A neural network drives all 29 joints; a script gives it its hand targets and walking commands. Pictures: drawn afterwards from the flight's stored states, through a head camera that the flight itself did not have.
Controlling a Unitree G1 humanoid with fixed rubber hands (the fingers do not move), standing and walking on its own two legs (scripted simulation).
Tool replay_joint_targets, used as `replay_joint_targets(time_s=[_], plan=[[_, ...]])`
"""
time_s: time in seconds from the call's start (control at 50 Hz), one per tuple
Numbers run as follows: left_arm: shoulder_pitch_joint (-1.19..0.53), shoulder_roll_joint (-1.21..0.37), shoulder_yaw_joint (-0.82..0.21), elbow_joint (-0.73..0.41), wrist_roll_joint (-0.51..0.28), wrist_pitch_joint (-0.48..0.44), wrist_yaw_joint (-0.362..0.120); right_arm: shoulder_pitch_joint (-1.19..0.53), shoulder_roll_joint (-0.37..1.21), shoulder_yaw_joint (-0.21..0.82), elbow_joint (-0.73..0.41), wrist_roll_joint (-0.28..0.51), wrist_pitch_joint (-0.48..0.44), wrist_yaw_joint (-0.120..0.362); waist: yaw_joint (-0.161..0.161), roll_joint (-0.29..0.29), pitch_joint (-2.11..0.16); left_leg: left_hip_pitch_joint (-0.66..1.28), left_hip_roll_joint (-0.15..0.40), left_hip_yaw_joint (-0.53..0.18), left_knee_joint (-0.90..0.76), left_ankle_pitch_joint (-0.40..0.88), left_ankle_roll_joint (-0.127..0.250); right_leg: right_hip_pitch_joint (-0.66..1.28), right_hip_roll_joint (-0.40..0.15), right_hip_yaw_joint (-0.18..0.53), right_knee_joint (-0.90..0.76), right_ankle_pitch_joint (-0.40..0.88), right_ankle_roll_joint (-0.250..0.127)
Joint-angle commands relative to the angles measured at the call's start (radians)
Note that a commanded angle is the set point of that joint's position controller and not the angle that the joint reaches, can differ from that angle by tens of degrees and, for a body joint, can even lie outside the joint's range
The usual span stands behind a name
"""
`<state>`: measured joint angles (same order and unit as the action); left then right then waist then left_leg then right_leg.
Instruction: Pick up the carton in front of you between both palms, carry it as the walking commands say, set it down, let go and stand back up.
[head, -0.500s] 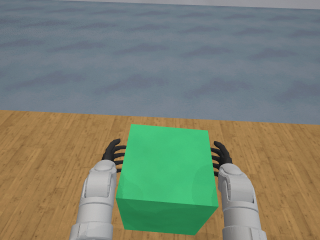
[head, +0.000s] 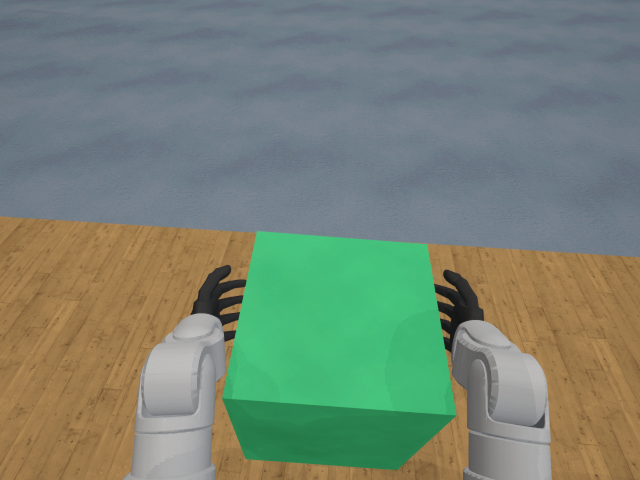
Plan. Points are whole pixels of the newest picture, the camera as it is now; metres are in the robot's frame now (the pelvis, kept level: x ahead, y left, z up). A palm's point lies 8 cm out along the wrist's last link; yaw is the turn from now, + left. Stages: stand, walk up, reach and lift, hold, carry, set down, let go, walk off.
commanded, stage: carry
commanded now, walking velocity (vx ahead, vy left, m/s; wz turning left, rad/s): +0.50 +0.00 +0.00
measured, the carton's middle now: (331, 357) +0.28 +0.00 +0.01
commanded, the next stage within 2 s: none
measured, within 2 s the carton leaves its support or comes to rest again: neither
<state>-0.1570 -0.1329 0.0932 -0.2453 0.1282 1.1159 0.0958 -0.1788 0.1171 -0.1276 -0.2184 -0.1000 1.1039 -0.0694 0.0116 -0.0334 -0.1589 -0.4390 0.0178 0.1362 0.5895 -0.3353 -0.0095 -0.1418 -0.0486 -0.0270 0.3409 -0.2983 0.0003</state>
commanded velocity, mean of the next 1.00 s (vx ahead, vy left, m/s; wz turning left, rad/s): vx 0.50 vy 0.00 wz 0.00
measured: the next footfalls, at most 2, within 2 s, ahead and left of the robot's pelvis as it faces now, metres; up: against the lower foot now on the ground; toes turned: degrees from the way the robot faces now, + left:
left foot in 0.06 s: +0.12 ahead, +0.11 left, +0.00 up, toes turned +9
right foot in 0.44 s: +0.41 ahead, -0.13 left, +0.00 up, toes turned -14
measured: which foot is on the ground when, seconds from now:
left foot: up 0.00-0.04, down 0.06-0.46, up 0.48-0.90, down 0.92-1.00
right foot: down 0.00-0.06, up 0.08-0.42, down 0.44-0.94, up 0.96-1.00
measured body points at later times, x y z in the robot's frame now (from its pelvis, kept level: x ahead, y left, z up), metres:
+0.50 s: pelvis +0.29 -0.04 -0.03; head +0.29 -0.05 +0.42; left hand +0.58 +0.10 +0.05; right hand +0.57 -0.20 +0.05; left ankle +0.10 +0.09 -0.70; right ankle +0.38 -0.12 -0.75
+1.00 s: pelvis +0.63 -0.01 -0.02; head +0.64 -0.01 +0.43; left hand +0.92 +0.12 +0.05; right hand +0.90 -0.18 +0.05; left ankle +0.72 +0.05 -0.75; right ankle +0.42 -0.12 -0.67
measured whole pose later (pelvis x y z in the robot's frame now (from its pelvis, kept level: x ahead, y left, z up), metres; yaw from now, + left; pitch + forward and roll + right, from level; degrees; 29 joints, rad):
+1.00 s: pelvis +0.63 -0.01 -0.02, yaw -3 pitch +4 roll +1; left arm -0.14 -0.13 0.12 -0.37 0.11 1.22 0.09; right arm -0.17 0.14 -0.09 -0.33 -0.10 1.20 -0.09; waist -0.02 -0.03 -0.07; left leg -0.45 0.04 0.27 0.56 -0.17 0.11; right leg -0.19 -0.08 -0.08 1.01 -0.46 0.01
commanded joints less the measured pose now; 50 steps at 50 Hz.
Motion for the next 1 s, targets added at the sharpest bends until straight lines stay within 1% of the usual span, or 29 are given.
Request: replay_joint_targets(time_s=[0.0, 0.02, 0.04, 0.06, 0.08, 0.1, 0.14, 0.18, 0.22, 0.28, 0.34, 0.38, 0.4, 0.42, 0.44, 0.46, 0.48, 0.52, 0.54, 0.6, 0.72, 0.82, 0.86, 0.88, 0.9, 0.92, 0.94, 0.96, 0.98], plan=[[-0.441, -0.867, -0.708, -0.134, -0.414, 0.043, -0.257, -0.394, 0.904, 0.738, -0.108, 0.367, 0.043, 0.208, 0.002, -0.101, -0.171, 0.159, -0.043, 0.096, -0.22, 0.155, -0.002, 0.067, -0.145, 0.058, 0.016, 0.185, -0.105], [-0.414, -0.866, -0.709, -0.139, -0.416, 0.055, -0.263, -0.365, 0.894, 0.733, -0.122, 0.353, 0.055, 0.206, -0.006, -0.055, -0.207, 0.374, -0.03, 0.086, -0.249, 0.177, 0.012, -0.064, -0.121, 0.011, 0.109, 0.204, -0.08], [-0.406, -0.852, -0.701, -0.146, -0.418, 0.067, -0.267, -0.333, 0.9, 0.727, -0.122, 0.348, 0.069, 0.206, -0.024, 0.029, -0.252, 0.598, 0.087, -0.045, -0.254, 0.09, 0.042, -0.245, -0.094, -0.04, 0.269, 0.126, -0.044], [-0.436, -0.839, -0.696, -0.181, -0.43, 0.085, -0.272, -0.318, 0.889, 0.71, -0.119, 0.334, 0.077, 0.205, -0.038, 0.271, -0.259, 0.737, 0.347, -0.456, -0.353, -0.085, 0.144, -0.513, 0.001, -0.13, 0.543, -0.092, 0.013], [-0.507, -0.821, -0.709, -0.206, -0.451, 0.101, -0.275, -0.353, 0.885, 0.703, -0.119, 0.332, 0.081, 0.202, -0.044, 0.29, -0.213, 0.735, 0.455, -0.654, -0.377, -0.074, 0.254, -0.662, 0.018, -0.05, 0.68, -0.216, -0.007], [-0.55, -0.823, -0.715, -0.219, -0.471, 0.109, -0.279, -0.402, 0.896, 0.709, -0.156, 0.349, 0.087, 0.199, -0.041, 0.195, -0.178, 0.672, 0.459, -0.632, -0.373, -0.021, 0.271, -0.695, -0.04, 0.004, 0.771, -0.221, -0.024], [-0.572, -0.839, -0.708, -0.206, -0.486, 0.116, -0.28, -0.476, 0.899, 0.717, -0.194, 0.38, 0.103, 0.193, -0.035, 0.074, -0.15, 0.556, 0.397, -0.466, -0.409, -0.021, 0.213, -0.664, -0.092, 0.014, 0.746, -0.128, -0.032], [-0.554, -0.843, -0.697, -0.182, -0.478, 0.12, -0.27, -0.498, 0.899, 0.725, -0.197, 0.401, 0.117, 0.195, -0.036, 0.098, -0.129, 0.496, 0.33, -0.303, -0.45, 0.034, 0.166, -0.593, -0.081, -0.037, 0.602, -0.035, -0.012], [-0.514, -0.846, -0.683, -0.15, -0.452, 0.124, -0.257, -0.482, 0.895, 0.726, -0.171, 0.414, 0.129, 0.205, -0.033, 0.133, -0.121, 0.488, 0.284, -0.204, -0.447, 0.131, 0.152, -0.545, -0.062, -0.076, 0.48, 0.03, 0.005], [-0.464, -0.85, -0.665, -0.109, -0.41, 0.125, -0.241, -0.456, 0.886, 0.724, -0.135, 0.422, 0.138, 0.222, -0.032, 0.168, -0.091, 0.482, 0.243, -0.103, -0.413, 0.289, 0.136, -0.482, -0.021, -0.139, 0.3, 0.107, 0.006], [-0.472, -0.863, -0.663, -0.112, -0.397, 0.122, -0.239, -0.456, 0.892, 0.723, -0.125, 0.418, 0.136, 0.233, -0.031, 0.204, -0.06, 0.444, 0.229, -0.036, -0.379, 0.348, 0.106, -0.365, -0.002, -0.185, 0.199, 0.205, -0.007], [-0.472, -0.872, -0.663, -0.117, -0.396, 0.118, -0.243, -0.463, 0.896, 0.726, -0.134, 0.411, 0.133, 0.236, -0.017, 0.189, -0.072, 0.393, 0.215, 0.024, -0.262, 0.427, 0.079, -0.195, 0.029, -0.236, 0.139, 0.226, -0.021], [-0.46, -0.873, -0.659, -0.113, -0.395, 0.115, -0.245, -0.454, 0.894, 0.729, -0.14, 0.406, 0.132, 0.236, -0.008, 0.153, -0.113, 0.339, 0.178, 0.08, -0.119, 0.496, 0.054, -0.038, 0.066, -0.278, 0.123, 0.174, -0.026], [-0.443, -0.874, -0.654, -0.105, -0.393, 0.113, -0.248, -0.442, 0.883, 0.728, -0.142, 0.4, 0.132, 0.236, 0.005, 0.1, -0.177, 0.223, 0.147, 0.101, 0.07, 0.438, 0.024, 0.161, 0.017, -0.21, 0.126, 0.119, -0.034], [-0.423, -0.855, -0.646, -0.102, -0.383, 0.109, -0.25, -0.445, 0.879, 0.733, -0.159, 0.399, 0.135, 0.236, 0.019, -0.113, -0.245, 0.023, 0.075, 0.097, 0.37, 0.208, -0.026, 0.306, -0.254, 0.225, -0.027, -0.126, -0.109], [-0.417, -0.872, -0.654, -0.079, -0.387, 0.1, -0.254, -0.465, 0.891, 0.74, -0.17, 0.402, 0.138, 0.236, 0.018, -0.293, -0.263, -0.234, -0.03, 0.005, 0.585, -0.13, -0.026, 0.439, -0.406, 0.562, -0.154, -0.118, -0.226], [-0.429, -0.903, -0.667, -0.105, -0.4, 0.093, -0.257, -0.466, 0.91, 0.746, -0.164, 0.402, 0.127, 0.238, 0.012, -0.193, -0.25, -0.286, 0.044, -0.096, 0.687, -0.132, 0.007, 0.406, -0.408, 0.501, -0.14, 0.009, -0.225], [-0.479, -0.962, -0.694, -0.145, -0.418, 0.07, -0.261, -0.49, 0.955, 0.758, -0.176, 0.407, 0.101, 0.241, 0.007, -0.02, -0.236, -0.279, 0.116, -0.128, 0.665, -0.031, 0.039, 0.299, -0.342, 0.312, -0.095, 0.214, -0.178], [-0.5, -0.975, -0.705, -0.168, -0.429, 0.061, -0.262, -0.482, 0.98, 0.765, -0.173, 0.409, 0.088, 0.24, 0.005, 0.001, -0.23, -0.247, 0.137, -0.134, 0.595, 0.024, 0.034, 0.25, -0.317, 0.228, -0.108, 0.268, -0.15], [-0.472, -0.978, -0.73, -0.2, -0.453, 0.043, -0.273, -0.403, 1.004, 0.775, -0.168, 0.382, 0.054, 0.225, 0.003, -0.064, -0.242, -0.208, 0.107, -0.072, 0.459, 0.08, 0.02, 0.245, -0.264, 0.071, -0.12, 0.349, -0.118], [-0.401, -0.902, -0.731, -0.212, -0.459, 0.04, -0.294, -0.336, 0.966, 0.778, -0.192, 0.346, 0.037, 0.198, 0.007, -0.1, -0.126, -0.257, 0.071, 0.023, 0.119, 0.219, 0.007, 0.284, -0.209, -0.06, -0.14, 0.453, -0.126], [-0.367, -0.837, -0.701, -0.225, -0.428, 0.073, -0.279, -0.343, 0.899, 0.763, -0.234, 0.368, 0.081, 0.206, 0.01, -0.117, -0.032, -0.114, 0.037, 0.09, -0.077, 0.343, 0.041, 0.258, -0.188, -0.141, -0.13, 0.556, -0.1], [-0.374, -0.813, -0.694, -0.226, -0.418, 0.089, -0.272, -0.348, 0.871, 0.75, -0.228, 0.374, 0.099, 0.212, -0.001, -0.125, -0.058, 0.036, 0.001, 0.131, -0.108, 0.322, 0.052, 0.252, -0.181, -0.185, -0.004, 0.711, -0.073], [-0.383, -0.801, -0.692, -0.23, -0.417, 0.097, -0.269, -0.343, 0.86, 0.74, -0.216, 0.374, 0.106, 0.215, -0.016, -0.095, -0.101, 0.189, -0.043, 0.176, -0.147, 0.28, 0.052, 0.208, -0.145, -0.236, 0.144, 0.735, -0.049], [-0.396, -0.785, -0.69, -0.23, -0.417, 0.105, -0.266, -0.344, 0.847, 0.73, -0.207, 0.373, 0.114, 0.218, -0.033, -0.038, -0.157, 0.403, -0.004, 0.122, -0.143, 0.209, 0.053, 0.073, -0.117, -0.232, 0.315, 0.593, -0.028], [-0.424, -0.788, -0.695, -0.243, -0.424, 0.117, -0.262, -0.347, 0.831, 0.715, -0.188, 0.368, 0.117, 0.223, -0.046, 0.156, -0.253, 0.643, 0.274, -0.29, -0.197, 0.033, 0.159, -0.191, -0.05, -0.196, 0.616, 0.315, 0.018], [-0.43, -0.784, -0.703, -0.24, -0.42, 0.125, -0.264, -0.326, 0.843, 0.716, -0.147, 0.375, 0.114, 0.226, -0.044, 0.35, -0.287, 0.753, 0.42, -0.658, -0.359, 0.047, 0.265, -0.442, 0.077, -0.123, 0.855, -0.148, 0.027], [-0.442, -0.811, -0.703, -0.218, -0.422, 0.12, -0.265, -0.347, 0.876, 0.722, -0.167, 0.387, 0.112, 0.229, -0.036, 0.264, -0.251, 0.725, 0.42, -0.589, -0.359, 0.185, 0.267, -0.526, 0.025, -0.015, 0.985, -0.174, 0.006], [-0.449, -0.843, -0.706, -0.208, -0.424, 0.111, -0.267, -0.364, 0.91, 0.727, -0.168, 0.393, 0.107, 0.231, -0.037, 0.204, -0.257, 0.679, 0.384, -0.488, -0.331, 0.303, 0.246, -0.538, -0.017, 0.012, 1.001, -0.135, -0.019]])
